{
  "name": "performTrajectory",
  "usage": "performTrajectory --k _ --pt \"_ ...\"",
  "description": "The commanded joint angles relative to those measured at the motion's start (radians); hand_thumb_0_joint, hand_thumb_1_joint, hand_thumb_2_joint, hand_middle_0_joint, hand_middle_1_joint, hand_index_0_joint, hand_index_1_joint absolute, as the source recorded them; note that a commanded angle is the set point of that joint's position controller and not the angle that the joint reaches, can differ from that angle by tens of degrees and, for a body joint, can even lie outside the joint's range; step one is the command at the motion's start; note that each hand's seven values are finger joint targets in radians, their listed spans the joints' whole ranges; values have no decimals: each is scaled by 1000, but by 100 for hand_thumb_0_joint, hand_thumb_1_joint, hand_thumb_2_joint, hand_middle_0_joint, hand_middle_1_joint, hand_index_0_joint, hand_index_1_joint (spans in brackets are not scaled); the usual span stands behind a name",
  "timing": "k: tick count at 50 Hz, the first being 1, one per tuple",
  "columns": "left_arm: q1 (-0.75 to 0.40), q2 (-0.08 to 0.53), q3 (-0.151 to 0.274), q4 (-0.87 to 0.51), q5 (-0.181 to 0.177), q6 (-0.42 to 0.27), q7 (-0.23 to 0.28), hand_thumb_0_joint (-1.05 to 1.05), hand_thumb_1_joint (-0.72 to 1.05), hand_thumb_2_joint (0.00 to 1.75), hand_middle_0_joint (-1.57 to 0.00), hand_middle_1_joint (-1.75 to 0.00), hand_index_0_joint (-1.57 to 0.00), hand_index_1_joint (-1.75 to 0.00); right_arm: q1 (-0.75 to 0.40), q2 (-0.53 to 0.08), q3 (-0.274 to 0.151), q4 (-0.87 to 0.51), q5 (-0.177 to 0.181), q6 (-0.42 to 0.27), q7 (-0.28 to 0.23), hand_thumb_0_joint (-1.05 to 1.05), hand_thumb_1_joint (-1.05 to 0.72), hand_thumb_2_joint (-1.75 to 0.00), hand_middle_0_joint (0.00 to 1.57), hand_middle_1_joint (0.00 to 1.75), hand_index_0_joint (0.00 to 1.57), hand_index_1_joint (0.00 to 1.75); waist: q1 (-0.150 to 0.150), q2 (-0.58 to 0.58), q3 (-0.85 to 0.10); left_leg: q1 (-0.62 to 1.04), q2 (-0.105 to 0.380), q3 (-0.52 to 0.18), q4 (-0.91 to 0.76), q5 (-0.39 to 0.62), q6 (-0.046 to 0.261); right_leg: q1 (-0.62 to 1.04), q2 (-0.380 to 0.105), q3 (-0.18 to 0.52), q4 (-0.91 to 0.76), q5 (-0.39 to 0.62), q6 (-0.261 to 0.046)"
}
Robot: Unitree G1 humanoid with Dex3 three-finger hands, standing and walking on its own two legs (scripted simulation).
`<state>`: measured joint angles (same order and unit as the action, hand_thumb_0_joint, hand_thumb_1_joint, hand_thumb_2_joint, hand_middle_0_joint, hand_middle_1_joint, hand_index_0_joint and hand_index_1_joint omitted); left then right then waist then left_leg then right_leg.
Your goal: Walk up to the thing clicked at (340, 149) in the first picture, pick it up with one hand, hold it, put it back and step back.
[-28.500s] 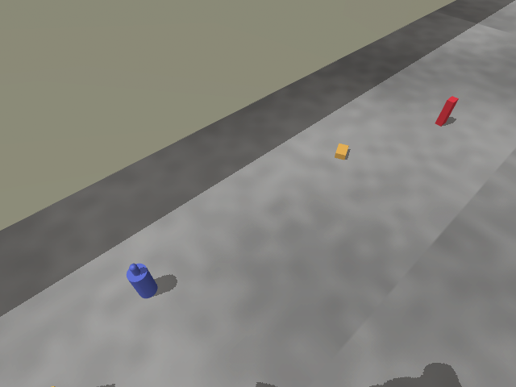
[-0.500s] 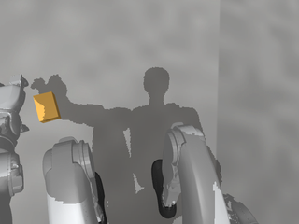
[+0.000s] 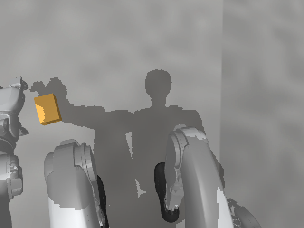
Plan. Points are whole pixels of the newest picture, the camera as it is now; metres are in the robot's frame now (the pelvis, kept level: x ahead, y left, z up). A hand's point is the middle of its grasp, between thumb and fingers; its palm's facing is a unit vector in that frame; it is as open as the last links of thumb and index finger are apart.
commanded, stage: approach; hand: left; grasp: from above
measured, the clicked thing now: (48, 109) +0.45 +0.29 -0.30
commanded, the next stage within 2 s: rest palm in 0.26 s
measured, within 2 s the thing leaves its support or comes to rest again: neither
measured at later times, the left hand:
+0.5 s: hand (39, 97) +0.46 +0.28 -0.19, palm faces -0.40 -0.11 -0.91, open 14.1 cm
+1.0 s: hand (44, 112) +0.43 +0.29 -0.25, palm faces -0.38 -0.09 -0.92, open 14.3 cm
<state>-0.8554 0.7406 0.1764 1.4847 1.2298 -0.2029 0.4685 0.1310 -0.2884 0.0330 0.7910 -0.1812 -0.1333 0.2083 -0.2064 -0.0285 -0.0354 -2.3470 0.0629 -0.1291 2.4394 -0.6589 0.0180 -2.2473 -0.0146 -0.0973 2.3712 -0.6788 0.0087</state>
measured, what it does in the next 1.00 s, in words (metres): stands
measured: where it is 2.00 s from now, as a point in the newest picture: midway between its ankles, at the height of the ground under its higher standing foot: (134, 209)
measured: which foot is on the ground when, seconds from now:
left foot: down 0.00-1.00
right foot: down 0.00-1.00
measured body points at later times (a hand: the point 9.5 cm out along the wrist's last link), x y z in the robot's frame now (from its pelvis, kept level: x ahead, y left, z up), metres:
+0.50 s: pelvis +0.00 +0.00 -0.01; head +0.25 +0.04 +0.36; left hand +0.48 +0.28 -0.14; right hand +0.03 -0.27 -0.11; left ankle +0.08 +0.13 -0.28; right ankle +0.10 -0.12 -0.28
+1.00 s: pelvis +0.01 +0.01 -0.02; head +0.26 +0.11 +0.34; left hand +0.44 +0.29 -0.20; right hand +0.08 -0.26 -0.10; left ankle +0.08 +0.13 -0.28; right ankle +0.10 -0.12 -0.28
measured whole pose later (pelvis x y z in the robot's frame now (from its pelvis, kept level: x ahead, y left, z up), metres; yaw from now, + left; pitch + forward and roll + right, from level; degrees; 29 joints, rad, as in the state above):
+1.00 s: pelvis +0.01 +0.01 -0.02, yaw -4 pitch +28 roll -12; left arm -0.95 0.80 0.09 1.77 1.30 -0.20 0.80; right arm 0.03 -0.31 0.15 0.80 -0.31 -0.26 0.33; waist -0.31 -0.10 0.07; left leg -2.37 0.06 -0.21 2.56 -0.71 0.02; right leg -2.23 0.01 -0.15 2.43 -0.71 0.03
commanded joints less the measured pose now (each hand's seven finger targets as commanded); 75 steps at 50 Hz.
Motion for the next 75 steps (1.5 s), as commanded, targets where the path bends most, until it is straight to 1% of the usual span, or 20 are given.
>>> performTrajectory --k 1,4,9,12,15,17,20,25,32,34,36,40,42,48,52,56,63,66,70,75 --pt "-325 218 -6 -85 4 -19 50 0 -51 97 -13 -91 -12 -91 192 -261 -65 -8 4 -16 -16 0 -89 -89 20 30 20 30 -42 262 -544 469 -41 65 -246 41 10 212 51 -82 -252 100 -40" --pt "-439 95 -108 -81 5 -28 68 0 -51 97 -13 -92 -12 -92 200 -248 -50 12 -12 -37 -8 0 -89 -89 20 30 20 30 -103 287 -557 508 -39 57 -232 45 3 196 52 -94 -247 116 -35" --pt "-447 162 -74 -34 22 5 149 0 -50 96 -14 -92 -13 -93 203 -265 -38 17 -26 -55 3 0 -89 -89 20 30 20 30 -91 355 -613 552 -37 71 -219 108 -5 226 55 -93 -228 186 -34" --pt "-446 298 43 -87 40 44 195 0 -49 95 -14 -92 -14 -92 214 -277 -33 -3 -29 -50 14 0 -89 -89 20 30 20 30 -46 399 -681 575 -35 83 -218 167 -5 280 53 -82 -223 238 -38" --pt "-425 245 26 -2 32 97 211 0 -50 95 -12 -94 -13 -93 185 -266 -17 -14 -34 -47 37 0 -89 -89 20 30 20 30 -73 376 -654 540 -30 91 -197 184 0 280 60 -80 -210 271 -38" --pt "-387 229 7 85 20 130 199 0 -51 95 -9 -99 -11 -97 183 -269 -4 -29 -27 -47 47 0 -89 -89 20 30 20 30 -80 320 -605 459 -36 96 -181 166 18 302 68 -69 -236 267 -32" --pt "-276 263 34 105 -33 166 156 0 -55 99 -6 -97 -6 -97 185 -263 -4 -36 -12 -50 52 0 -89 -89 20 30 20 30 -26 263 -618 402 -37 100 -177 165 32 374 72 -48 -247 255 -24" --pt "-238 330 81 142 -80 146 64 0 -58 102 -7 -97 -6 -98 210 -286 -12 -36 -12 -57 51 0 -89 -89 20 30 20 30 -75 126 -553 294 -37 78 -153 123 49 419 72 -48 -244 206 -12" --pt "-435 232 -55 21 -72 -56 16 0 -60 102 -8 -94 -5 -97 221 -295 20 -37 -21 -74 34 0 -90 -90 20 30 20 30 -162 235 -518 405 -31 29 -147 42 14 307 76 -103 -228 122 -32" --pt "-416 241 -85 9 -34 -114 52 0 -59 101 -8 -93 -6 -95 200 -282 44 -30 -34 -75 32 0 -90 -90 20 30 20 30 -145 295 -539 466 -29 25 -146 66 -1 319 77 -123 -207 152 -32" --pt "-309 282 -41 50 -6 -142 121 0 -58 101 -8 -91 -6 -94 163 -297 45 -22 -46 -77 31 0 -90 -90 20 30 20 30 -104 345 -544 507 -28 30 -145 84 -15 319 81 -131 -177 166 -32" --pt "-300 274 -13 39 78 -121 290 0 -55 98 -8 -92 -7 -93 111 -310 43 16 -93 -89 48 0 -89 -90 20 30 20 30 -104 459 -537 594 -21 25 -170 170 -39 276 91 -156 -132 234 -35" --pt "-346 189 -68 95 75 -78 327 0 -56 99 -7 -93 -5 -94 98 -308 47 41 -109 -98 71 0 -89 -90 20 30 20 30 -140 443 -481 555 -19 22 -160 169 -37 241 94 -162 -142 242 -31" --pt "-387 211 -75 195 44 32 402 0 -52 96 -6 -97 -7 -95 104 -347 44 40 -122 -136 126 0 -89 -90 20 30 20 30 -179 392 -435 529 -7 -18 -163 137 -33 198 81 -169 -144 232 -25" --pt "-401 200 -71 243 -1 90 378 0 -52 100 -7 -100 -8 -99 96 -349 52 20 -113 -173 157 0 -90 -90 20 30 20 30 -182 375 -420 490 -8 -10 -142 97 -21 225 79 -151 -155 212 -25" --pt "-360 318 31 291 -38 109 288 0 -55 99 -6 -100 -7 -100 138 -335 77 -4 -101 -192 164 0 -90 -90 20 30 20 30 -181 323 -441 438 -15 17 -109 139 2 319 84 -132 -186 248 -17" --pt "-301 387 38 172 -84 59 194 0 -56 98 -6 -102 -7 -101 142 -326 107 -26 -83 -181 145 0 -90 -90 20 30 20 30 -138 366 -553 511 -8 -2 -121 239 -3 441 97 -144 -169 334 -22" --pt "-322 355 -3 186 -78 1 186 0 -55 97 -6 -101 -7 -100 160 -333 129 -23 -92 -176 144 0 -90 -90 20 30 20 30 -184 319 -505 460 -7 -4 -89 222 6 449 103 -155 -178 346 -10" --pt "-320 395 4 187 -70 -57 198 0 -56 99 -6 -98 -6 -99 159 -347 139 -23 -86 -172 133 0 -90 -90 20 30 20 30 -170 323 -456 432 -3 -11 -104 164 4 417 109 -161 -194 282 -16" --pt "-307 387 -9 179 7 -83 275 0 -55 99 -6 -97 -5 -98 121 -366 141 -37 -109 -169 124 0 -89 -90 20 30 20 30 -167 357 -433 466 1 -26 -126 125 -16 368 119 -186 -171 231 -25"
